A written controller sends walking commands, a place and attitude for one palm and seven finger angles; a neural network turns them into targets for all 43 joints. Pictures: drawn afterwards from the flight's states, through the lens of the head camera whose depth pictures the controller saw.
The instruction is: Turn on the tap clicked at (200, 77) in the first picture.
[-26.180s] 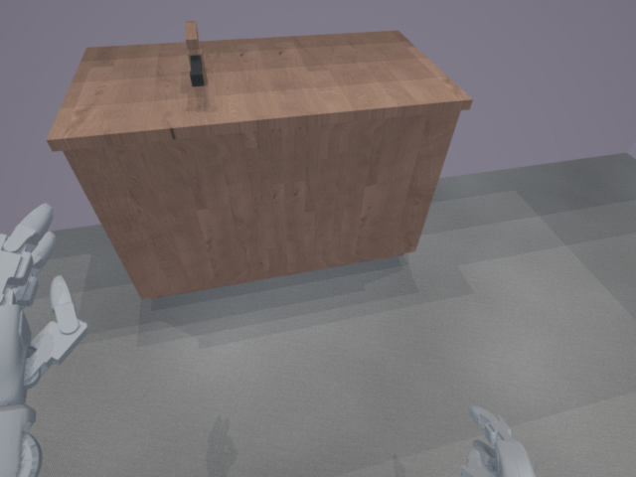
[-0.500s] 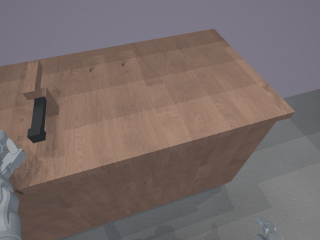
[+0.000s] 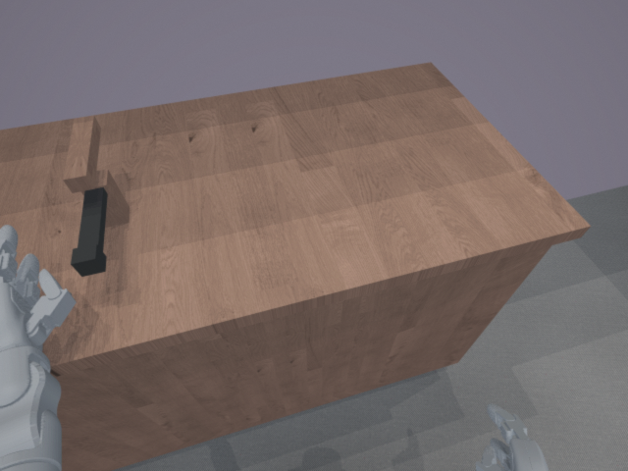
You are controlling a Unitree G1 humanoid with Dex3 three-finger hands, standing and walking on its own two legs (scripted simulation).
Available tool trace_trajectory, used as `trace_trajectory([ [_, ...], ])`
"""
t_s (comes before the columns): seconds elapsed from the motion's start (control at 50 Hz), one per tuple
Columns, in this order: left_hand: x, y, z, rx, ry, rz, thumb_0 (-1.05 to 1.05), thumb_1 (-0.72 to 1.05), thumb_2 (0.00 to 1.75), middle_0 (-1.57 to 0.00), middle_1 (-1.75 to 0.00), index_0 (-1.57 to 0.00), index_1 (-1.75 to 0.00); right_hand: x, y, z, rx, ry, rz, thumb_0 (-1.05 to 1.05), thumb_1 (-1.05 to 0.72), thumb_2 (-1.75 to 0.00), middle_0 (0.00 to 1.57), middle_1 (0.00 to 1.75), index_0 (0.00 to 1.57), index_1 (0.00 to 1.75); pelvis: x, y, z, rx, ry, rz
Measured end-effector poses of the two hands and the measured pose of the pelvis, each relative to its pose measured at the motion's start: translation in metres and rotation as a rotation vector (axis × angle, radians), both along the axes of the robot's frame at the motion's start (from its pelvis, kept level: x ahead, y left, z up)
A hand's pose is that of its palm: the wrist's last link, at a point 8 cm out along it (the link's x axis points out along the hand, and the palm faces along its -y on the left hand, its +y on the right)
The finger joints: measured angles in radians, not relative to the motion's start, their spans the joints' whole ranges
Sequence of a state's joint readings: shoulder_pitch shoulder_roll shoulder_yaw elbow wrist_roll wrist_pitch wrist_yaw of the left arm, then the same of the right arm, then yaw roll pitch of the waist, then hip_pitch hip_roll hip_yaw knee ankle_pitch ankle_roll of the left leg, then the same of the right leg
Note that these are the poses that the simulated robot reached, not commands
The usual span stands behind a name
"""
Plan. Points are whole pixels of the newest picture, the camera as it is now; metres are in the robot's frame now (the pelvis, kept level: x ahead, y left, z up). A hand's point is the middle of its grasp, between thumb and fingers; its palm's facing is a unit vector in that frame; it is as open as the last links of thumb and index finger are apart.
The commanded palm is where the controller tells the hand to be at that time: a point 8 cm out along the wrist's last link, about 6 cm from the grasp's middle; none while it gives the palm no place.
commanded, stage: push the lever round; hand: left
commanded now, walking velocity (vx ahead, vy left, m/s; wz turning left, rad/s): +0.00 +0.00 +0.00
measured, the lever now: (89, 260) +0.33 +0.32 +0.08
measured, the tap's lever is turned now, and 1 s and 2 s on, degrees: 0 12 37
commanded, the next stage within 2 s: none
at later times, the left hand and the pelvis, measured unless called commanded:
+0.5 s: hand (88, 290) +0.29 +0.30 +0.08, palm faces +0.58 -0.81 -0.09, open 7.8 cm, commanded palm +0.25 +0.33 +0.08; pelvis +0.00 -0.01 +0.00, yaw +0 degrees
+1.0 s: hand (120, 281) +0.31 +0.27 +0.08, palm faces +0.65 -0.76 -0.07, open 7.6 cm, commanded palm +0.27 +0.29 +0.08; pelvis +0.00 -0.02 +0.00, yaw +0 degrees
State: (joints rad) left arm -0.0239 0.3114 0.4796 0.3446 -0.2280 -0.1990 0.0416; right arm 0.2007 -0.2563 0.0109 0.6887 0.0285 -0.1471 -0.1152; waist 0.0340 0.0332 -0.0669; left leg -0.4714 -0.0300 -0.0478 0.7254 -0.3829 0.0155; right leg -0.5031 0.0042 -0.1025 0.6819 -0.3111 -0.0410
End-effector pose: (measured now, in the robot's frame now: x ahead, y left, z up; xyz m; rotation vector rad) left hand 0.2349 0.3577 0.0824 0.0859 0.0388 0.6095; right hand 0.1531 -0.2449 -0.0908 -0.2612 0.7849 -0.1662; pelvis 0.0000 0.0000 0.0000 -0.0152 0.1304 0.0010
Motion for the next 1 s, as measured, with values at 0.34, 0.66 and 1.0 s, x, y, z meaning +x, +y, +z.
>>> trace_trajectory([
  [0.34,0.002,-0.015,0.001,0.011,0.003,0.031,0.01,0.9,0.9,-0.16,-0.15,-0.16,-0.15,-0.005,-0.007,-0.002,0.014,0.022,-0.016,0.02,-0.91,-0.9,0.2,0.3,0.21,0.3,0.003,-0.006,0.001,0.004,-0.003,-0.009],
  [0.66,0.011,-0.032,-0.001,-0.009,-0.009,0.029,0.0,0.91,0.92,-0.16,-0.15,-0.16,-0.15,-0.006,-0.016,-0.004,0.01,0.025,-0.019,0.02,-0.91,-0.9,0.2,0.3,0.21,0.3,-0.001,-0.014,0.0,0.009,-0.004,-0.002],
  [1.0,0.021,-0.06,-0.002,-0.01,-0.031,0.094,0.01,0.93,0.93,-0.16,-0.15,-0.15,-0.15,-0.004,-0.014,-0.007,0.021,0.035,0.001,0.02,-0.91,-0.9,0.2,0.3,0.21,0.3,-0.002,-0.016,-0.001,0.01,-0.006,0.003],
])
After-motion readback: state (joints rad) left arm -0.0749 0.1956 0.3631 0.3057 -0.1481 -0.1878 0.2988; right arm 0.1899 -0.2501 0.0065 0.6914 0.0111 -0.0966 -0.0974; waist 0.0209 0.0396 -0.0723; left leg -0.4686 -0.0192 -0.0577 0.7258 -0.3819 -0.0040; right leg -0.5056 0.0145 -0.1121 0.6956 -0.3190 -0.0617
